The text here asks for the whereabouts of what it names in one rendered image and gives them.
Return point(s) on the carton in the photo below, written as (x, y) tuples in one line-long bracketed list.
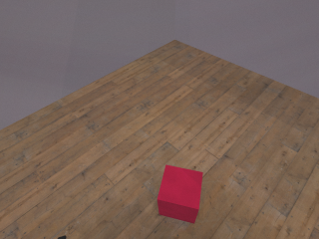
[(179, 193)]

